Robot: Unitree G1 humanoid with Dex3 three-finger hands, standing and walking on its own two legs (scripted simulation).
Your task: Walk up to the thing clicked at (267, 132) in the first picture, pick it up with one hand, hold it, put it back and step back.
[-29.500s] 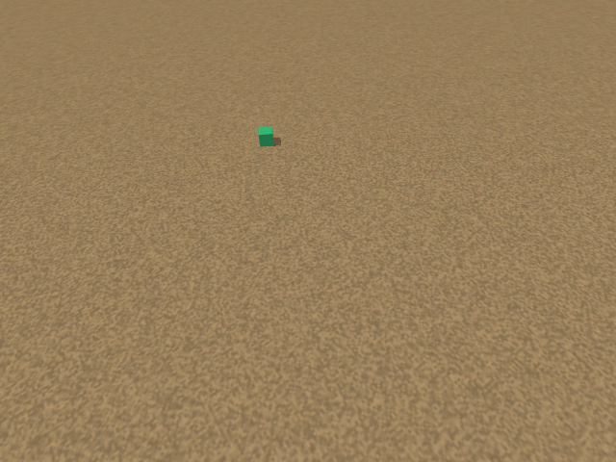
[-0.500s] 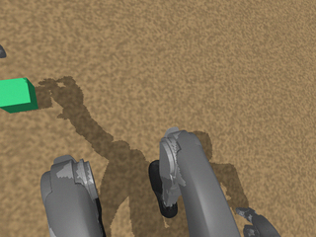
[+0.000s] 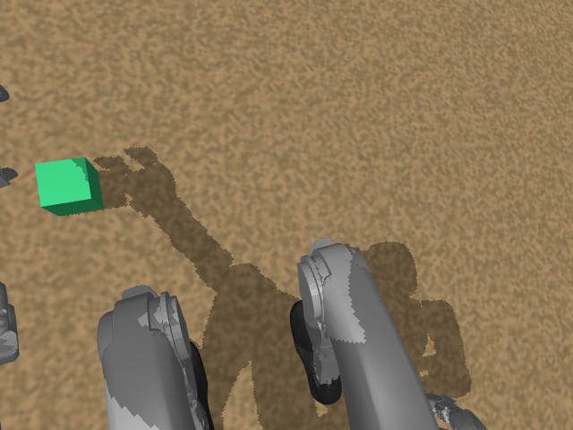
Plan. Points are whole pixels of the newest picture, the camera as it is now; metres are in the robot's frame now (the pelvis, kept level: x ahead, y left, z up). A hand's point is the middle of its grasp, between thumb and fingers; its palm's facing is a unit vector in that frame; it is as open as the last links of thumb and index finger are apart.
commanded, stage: home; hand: left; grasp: from above
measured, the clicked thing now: (71, 187) +0.52 +0.29 -0.33
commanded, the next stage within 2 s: none
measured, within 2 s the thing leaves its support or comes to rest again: neither
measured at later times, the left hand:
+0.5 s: hand out of the picture +0.32 +0.25 +0.09, palm faces -0.10 -0.84 -0.54, open 7.5 cm
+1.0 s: hand out of the picture +0.23 +0.20 +0.28, palm faces +0.20 -0.96 -0.21, open 7.4 cm
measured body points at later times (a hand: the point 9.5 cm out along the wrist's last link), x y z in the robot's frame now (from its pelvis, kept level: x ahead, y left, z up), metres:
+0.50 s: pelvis +0.01 +0.00 +0.19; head +0.14 +0.04 +0.62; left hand +0.32 +0.29 +0.12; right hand +0.23 -0.24 +0.10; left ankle +0.07 +0.12 -0.33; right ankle +0.11 -0.14 -0.33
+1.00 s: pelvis +0.07 +0.00 +0.34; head +0.10 +0.01 +0.79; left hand +0.22 +0.25 +0.29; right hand +0.24 -0.23 +0.26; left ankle +0.07 +0.12 -0.33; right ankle +0.11 -0.14 -0.33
